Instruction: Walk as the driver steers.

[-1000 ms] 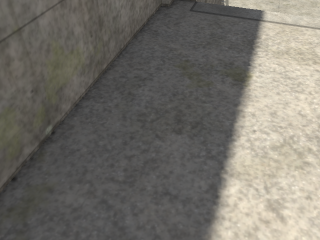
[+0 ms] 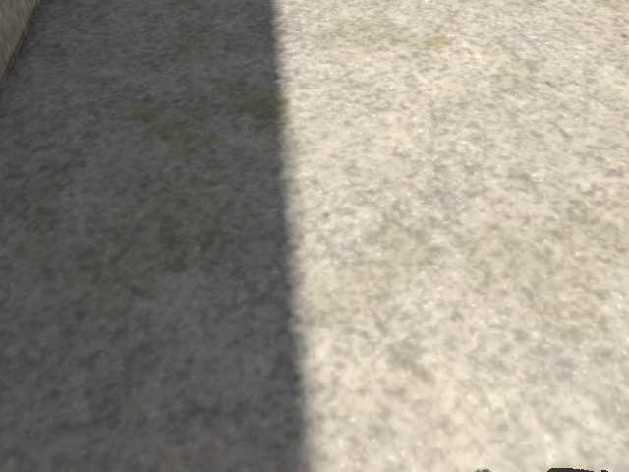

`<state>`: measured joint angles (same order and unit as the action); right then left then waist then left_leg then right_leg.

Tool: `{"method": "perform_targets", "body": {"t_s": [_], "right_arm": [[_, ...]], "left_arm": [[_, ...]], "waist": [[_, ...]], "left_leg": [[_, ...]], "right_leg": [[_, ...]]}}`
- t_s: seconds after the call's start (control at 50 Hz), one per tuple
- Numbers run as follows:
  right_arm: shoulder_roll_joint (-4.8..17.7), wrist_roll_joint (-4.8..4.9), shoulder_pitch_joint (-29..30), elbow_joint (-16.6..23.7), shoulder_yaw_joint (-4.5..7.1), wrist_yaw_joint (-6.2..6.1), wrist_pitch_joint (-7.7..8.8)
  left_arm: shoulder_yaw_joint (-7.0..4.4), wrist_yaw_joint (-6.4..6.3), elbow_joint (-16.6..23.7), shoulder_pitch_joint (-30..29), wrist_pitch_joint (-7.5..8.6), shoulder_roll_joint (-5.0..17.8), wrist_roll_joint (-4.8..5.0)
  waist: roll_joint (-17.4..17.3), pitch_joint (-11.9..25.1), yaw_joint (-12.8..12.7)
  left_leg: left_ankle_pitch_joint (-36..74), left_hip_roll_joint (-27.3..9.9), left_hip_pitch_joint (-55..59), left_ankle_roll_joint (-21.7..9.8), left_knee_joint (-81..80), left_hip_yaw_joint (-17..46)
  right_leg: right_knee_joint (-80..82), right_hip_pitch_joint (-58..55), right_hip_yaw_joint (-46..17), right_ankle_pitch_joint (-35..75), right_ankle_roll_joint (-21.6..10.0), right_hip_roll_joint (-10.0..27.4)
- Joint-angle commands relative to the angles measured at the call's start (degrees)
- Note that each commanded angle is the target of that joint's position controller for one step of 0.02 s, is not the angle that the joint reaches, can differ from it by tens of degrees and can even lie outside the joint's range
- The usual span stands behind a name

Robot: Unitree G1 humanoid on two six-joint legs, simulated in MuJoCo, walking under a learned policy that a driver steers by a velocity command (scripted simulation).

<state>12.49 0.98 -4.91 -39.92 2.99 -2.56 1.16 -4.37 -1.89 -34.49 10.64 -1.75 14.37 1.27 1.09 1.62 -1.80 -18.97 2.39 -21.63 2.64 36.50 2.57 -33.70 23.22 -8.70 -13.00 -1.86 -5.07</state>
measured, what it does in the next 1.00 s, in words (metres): walks ahead: left foot, then right foot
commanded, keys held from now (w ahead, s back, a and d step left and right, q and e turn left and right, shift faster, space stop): no key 0.48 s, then w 0.52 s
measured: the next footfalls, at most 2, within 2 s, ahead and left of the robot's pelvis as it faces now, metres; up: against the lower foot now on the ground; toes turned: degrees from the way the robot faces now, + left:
left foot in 0.02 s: +0.05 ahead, +0.12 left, +0.00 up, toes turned -4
right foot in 0.34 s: +0.01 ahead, -0.15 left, +0.00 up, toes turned -4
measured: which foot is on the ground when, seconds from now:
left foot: up 0.00-0.00, down 0.02-0.52, up 0.54-0.78, down 0.80-1.00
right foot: down 0.00-0.02, up 0.04-0.32, down 0.34-0.80, up 0.82-1.00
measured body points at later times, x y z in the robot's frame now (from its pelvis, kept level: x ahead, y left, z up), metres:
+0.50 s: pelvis -0.02 -0.02 +0.00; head -0.02 -0.04 +0.45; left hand +0.17 +0.18 -0.09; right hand +0.07 -0.27 -0.12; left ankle +0.01 +0.12 -0.73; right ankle -0.03 -0.14 -0.73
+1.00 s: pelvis +0.11 +0.02 +0.01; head +0.11 +0.03 +0.46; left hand +0.31 +0.24 -0.09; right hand +0.11 -0.20 -0.12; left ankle +0.01 +0.13 -0.73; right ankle +0.12 -0.11 -0.62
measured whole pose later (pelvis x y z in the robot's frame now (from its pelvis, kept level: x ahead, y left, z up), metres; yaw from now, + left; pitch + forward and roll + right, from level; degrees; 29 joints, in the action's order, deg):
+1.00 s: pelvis +0.11 +0.02 +0.01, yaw -5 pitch +6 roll +0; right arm 9.0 -3.1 -26.1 -45.8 0.5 1.2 6.5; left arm -2.7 1.3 -42.6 9.4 5.6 12.8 -3.4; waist 0.6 6.7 2.9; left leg -18.9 1.7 -6.2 -2.7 19.3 -1.6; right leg -72.7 43.4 -1.0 -11.5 -2.4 1.0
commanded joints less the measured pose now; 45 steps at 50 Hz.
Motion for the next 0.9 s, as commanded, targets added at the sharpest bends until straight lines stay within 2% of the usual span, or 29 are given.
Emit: {"method": "perform_targets", "body": {"t_s": [0.02,0.04,0.06,0.08,0.12,0.14,0.24,0.28,0.32,0.34,0.36,0.38,0.4,0.42,0.5,0.52,0.54,0.58,0.6,0.64,0.66,0.7,0.74,0.78,0.8,0.82,0.84,0.86,0.9], "right_arm": [[6.6,-0.82,-6.0,3.3,1.95,0.75,1.3],[10.7,-2.81,-4.3,4.6,2.77,0.26,1.09],[10.8,-4.19,-3.7,5.3,3.18,0.37,1.1],[8.1,-4.41,-3.1,7.2,2.59,0.2,1.45],[6.1,-2.46,0.1,8.3,1.94,-0.78,1.48],[5.9,-1.57,0.8,8.5,1.58,-0.93,1.63],[4.3,-1.8,-1.8,8.0,0.44,0.42,1.03],[6.4,-1.87,-5.1,7.1,0.82,1.21,0.78],[5.9,-1.2,-6.8,6.4,0.44,1.81,0.99],[5.0,-1.24,-8.6,5.6,0.02,2.17,1.72],[3.8,-2.31,-9.6,5.9,-0.44,2.57,2.6],[0.3,-2.64,-11.1,5.4,-1.5,2.28,2.82],[3.2,-2.7,-7.7,5.3,-0.81,1.57,2.62],[4.1,-2.39,-5.8,5.1,-0.28,1.09,2.29],[3.1,-1.9,-8.6,3.3,-0.11,0.1,1.45],[5.4,0.17,-3.8,6.2,0.4,3.6,3.36],[5.1,-0.91,-3.2,6.1,0.68,4.39,3.72],[7.0,-4.07,-1.3,6.4,2.06,3.18,4.33],[6.5,-4.14,-0.6,6.3,2.07,2.43,5.03],[3.5,-4.62,-2.4,5.5,0.98,2.29,5.49],[2.8,-4.97,-5.3,4.9,0.68,2.91,4.96],[2.2,-4.37,-10.1,3.6,0.85,4.58,4.47],[2.1,-2.76,-12.5,1.8,0.59,5.53,5.68],[2.4,-2.39,-18.1,-1.3,0.72,5.48,7.32],[4.8,-2.87,-19.6,-0.3,1.54,4.69,8.2],[11.8,-2.81,-25.4,0.9,3.26,3.42,8.92],[16.2,-2.82,-27.2,1.8,3.76,3.42,9.31],[11.0,-3.66,-23.0,0.5,2.32,3.41,8.89],[4.3,-3.58,-17.3,0.2,-0.33,4.02,7.37]], "left_arm": [[-1.59,-0.65,4.7,-2.3,-0.1,6.1,0.97],[-0.79,-0.31,5.2,-1.1,0.16,2.8,0.75],[-1.58,-0.11,6.0,-3.2,0.83,6.3,-0.09],[-2.83,0.46,4.6,-3.4,1.18,9.9,-0.74],[-2.27,1.15,1.7,-1.8,0.75,7.4,-0.33],[-1.76,1.16,1.6,-2.3,0.49,6.2,-0.64],[1.63,1.37,1.9,-7.1,1.38,-0.3,-0.68],[1.39,1.52,1.3,-5.5,1.41,0.9,-0.54],[0.9,2.21,0.1,-3.0,1.19,2.5,-0.96],[0.69,2.03,1.2,-2.9,1.26,4.8,-1.79],[0.23,1.66,2.2,-2.2,1.23,8.6,-2.43],[0.84,2.29,0.4,-3.5,1.04,6.5,-2.04],[1.46,2.91,1.3,-5.3,1.11,2.8,-1.38],[1.83,3.1,0.7,-5.4,1.27,1.6,-1.74],[2.01,2.22,-0.9,-2.1,2.27,1.8,-1.63],[0.4,4.56,1.4,-4.6,5.73,5.8,-1.21],[-1.39,4.4,-0.2,-1.0,7.05,10.3,-1.54],[-1.6,1.06,-1.8,7.4,9.17,9.3,-2.93],[-0.4,-0.36,-2.0,7.9,10.09,6.1,-3.28],[1.3,-0.77,-1.7,2.5,10.14,2.2,-3.59],[1.35,-0.81,-1.0,-1.2,9.8,2.3,-3.1],[0.34,-0.95,0.5,-6.2,8.6,6.2,-2.7],[-0.16,-0.33,0.1,-5.0,7.39,7.0,-3.15],[-0.19,1.45,-2.0,-3.0,5.93,6.7,-4.21],[0.7,2.04,-5.5,4.9,6.09,2.0,-5.28],[2.02,2.43,-4.3,8.2,6.68,-4.1,-4.97],[1.54,3.21,0.6,3.0,8.92,-2.1,-4.49],[0.98,2.94,0.3,-6.3,9.76,1.8,-3.26],[0.58,1.95,-2.0,-6.0,9.84,3.4,-4.6]], "waist": [[4.8,7.2,3.9],[-9.4,6.1,1.1],[-21.6,3.4,2.3],[-15.3,3.6,3.5],[-7.8,1.5,1.4],[-7.2,0.5,1.3],[-11.2,2.7,3.6],[-12.9,3.6,3.9],[-10.8,2.3,2.2],[-8.8,3.2,2.1],[-1.5,5.4,3.8],[9.6,7.1,5.5],[7.9,3.3,3.3],[6.4,0.9,2.6],[5.7,-1.7,2.2],[2.1,-10.1,0.8],[8.1,-7.7,-1.1],[14.4,-5.0,-5.6],[13.9,-2.1,-4.9],[6.1,1.1,-0.4],[3.8,1.1,2.0],[6.1,1.5,4.6],[3.5,1.7,3.8],[-0.7,0.1,5.7],[-2.5,2.8,4.9],[-12.5,7.9,4.8],[-22.5,2.3,8.5],[-12.2,-4.6,8.9],[-5.4,-0.9,5.0]], "left_leg": [[12.7,-5.5,12.7,-3.6,-13.2,3.2],[24.6,-16.8,17.9,-9.3,-14.3,13.5],[28.8,-25.7,13.6,-18.9,-18.4,25.4],[24.5,-25.4,12.9,-20.6,-18.8,24.9],[15.4,-18.9,10.4,-15.8,-17.6,16.8],[15.2,-17.9,10.0,-15.2,-17.6,15.1],[18.1,-11.3,9.9,-13.8,-15.8,5.6],[17.5,-12.3,10.5,-14.9,-14.2,7.0],[16.0,-11.7,6.9,-12.8,-13.0,6.9],[13.6,-11.1,2.9,-9.5,-12.2,6.6],[5.9,-7.4,-1.3,-6.0,-8.5,2.7],[1.2,-5.6,2.9,-3.1,-10.1,-1.3],[3.3,-5.0,6.0,-1.6,-9.6,-1.9],[4.2,-4.6,6.3,-1.5,-9.3,-2.2],[3.3,-4.2,7.4,-2.2,-9.2,-2.6],[-5.6,-1.9,-1.4,-1.7,-8.7,-5.2],[-8.0,-0.7,-6.2,-1.7,-3.3,-6.1],[-10.8,-2.9,-19.0,-3.9,19.3,0.4],[-10.3,-3.1,-23.8,-5.1,32.3,3.2],[-5.3,-3.4,-22.7,-5.6,34.9,1.3],[-4.0,-3.7,-17.4,-4.5,26.8,-1.5],[-7.3,-2.7,1.3,-1.3,15.3,-4.3],[-2.2,-3.2,3.9,-1.1,0.2,-3.1],[8.9,-2.1,16.7,-2.7,-14.2,-4.6],[8.6,-5.0,24.5,-5.1,-11.1,-2.1],[23.8,-18.3,31.4,-18.8,-11.4,15.1],[8.8,-26.5,33.8,-30.9,-24.7,46.0],[-5.1,-26.4,30.8,-26.1,-24.9,38.9],[-1.1,-19.7,21.4,-18.6,-23.5,21.5]], "right_leg": [[2.7,-3.4,-15.7,10.2,-6.2,10.8],[-8.4,7.6,-5.1,-5.6,-2.1,3.2],[-18.5,15.0,4.0,-23.1,1.7,-1.4],[-29.7,14.7,1.8,-22.4,3.7,1.7],[-37.4,14.7,0.9,-16.7,5.3,2.8],[-38.6,15.1,1.2,-14.3,5.8,3.7],[-14.9,3.2,8.3,-10.0,6.8,6.5],[-5.5,-2.5,10.1,-9.8,6.6,5.3],[8.8,-10.8,9.5,1.9,4.3,4.8],[10.1,-17.1,4.1,10.1,2.3,8.5],[7.1,-22.2,-1.8,23.9,-0.4,15.0],[8.1,-15.5,-1.5,11.9,-4.4,16.0],[10.5,-10.1,-1.0,-0.4,-4.1,13.2],[11.5,-7.8,0.0,-6.6,-2.7,11.6],[13.2,-5.4,0.7,-14.9,-1.9,10.1],[17.3,-0.5,-4.9,-31.1,-4.3,13.2],[21.5,-5.2,-11.0,-37.3,-8.2,17.5],[26.1,-13.2,-25.7,-36.3,-15.0,27.3],[25.3,-14.8,-26.1,-31.8,-15.6,27.8],[24.0,-14.2,-13.9,-22.1,-11.8,22.4],[25.0,-11.6,-8.5,-18.9,-9.4,18.9],[24.1,-2.0,-1.1,-10.9,-6.1,14.3],[18.0,-5.8,-2.0,-11.6,-7.5,15.6],[10.0,0.4,-2.8,-16.6,-10.1,15.2],[1.5,4.0,-1.2,-14.8,-8.2,13.2],[-18.9,10.9,5.1,-16.4,-2.2,5.3],[-31.3,32.4,0.6,-21.6,0.3,-2.3],[-43.0,42.3,-2.9,-15.4,-2.0,1.6],[-48.1,35.9,1.3,-4.8,-3.3,5.1]]}}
